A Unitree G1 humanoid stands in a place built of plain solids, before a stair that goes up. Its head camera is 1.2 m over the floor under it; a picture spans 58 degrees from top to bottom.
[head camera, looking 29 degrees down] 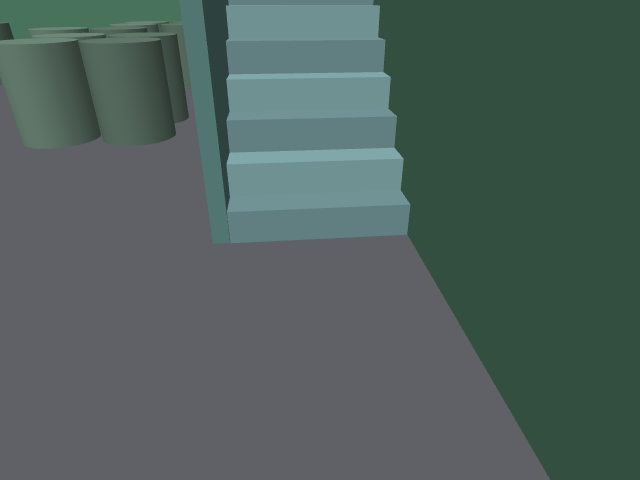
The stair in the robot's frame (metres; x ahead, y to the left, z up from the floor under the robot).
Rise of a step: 0.19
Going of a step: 0.22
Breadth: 1.02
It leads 6 degrees to the left of straight ahead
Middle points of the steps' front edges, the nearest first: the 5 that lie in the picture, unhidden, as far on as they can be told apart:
2.18 0.00 0.20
2.39 0.02 0.39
2.61 0.04 0.58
2.82 0.06 0.78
3.04 0.08 0.97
